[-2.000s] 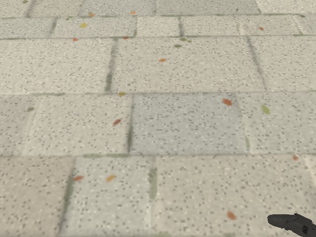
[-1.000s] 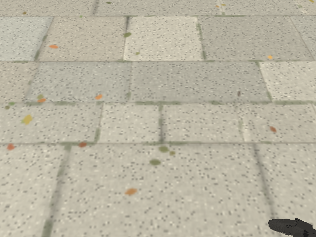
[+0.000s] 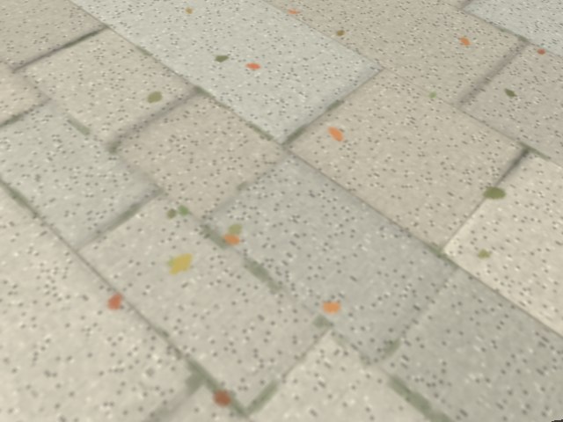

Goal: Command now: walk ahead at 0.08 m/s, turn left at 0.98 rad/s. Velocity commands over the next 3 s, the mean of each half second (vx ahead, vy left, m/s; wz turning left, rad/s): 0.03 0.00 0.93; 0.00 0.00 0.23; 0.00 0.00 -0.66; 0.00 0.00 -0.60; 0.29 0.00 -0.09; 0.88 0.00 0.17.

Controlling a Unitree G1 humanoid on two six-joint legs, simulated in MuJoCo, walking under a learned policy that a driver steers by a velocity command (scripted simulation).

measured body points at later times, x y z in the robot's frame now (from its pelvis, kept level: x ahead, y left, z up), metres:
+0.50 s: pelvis +0.06 -0.04 +0.01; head +0.09 -0.03 +0.46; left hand +0.06 +0.29 -0.08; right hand +0.36 -0.21 -0.06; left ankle +0.02 +0.08 -0.68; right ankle +0.14 -0.13 -0.73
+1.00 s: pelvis +0.04 +0.00 +0.01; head +0.04 +0.02 +0.46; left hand -0.01 +0.29 -0.11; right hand +0.31 -0.11 -0.08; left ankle -0.03 +0.08 -0.73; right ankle +0.14 -0.13 -0.73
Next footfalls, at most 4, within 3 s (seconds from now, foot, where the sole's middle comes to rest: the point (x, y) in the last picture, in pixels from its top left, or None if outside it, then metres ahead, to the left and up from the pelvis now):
0.40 right None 0.17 -0.11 -0.76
0.78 left None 0.00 0.10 -0.76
1.28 right None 0.15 -0.11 -0.76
1.86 left None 0.23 0.10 -0.76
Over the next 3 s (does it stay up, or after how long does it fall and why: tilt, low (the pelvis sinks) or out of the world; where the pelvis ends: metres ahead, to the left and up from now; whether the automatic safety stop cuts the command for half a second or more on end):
stays up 0.59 -0.05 -0.03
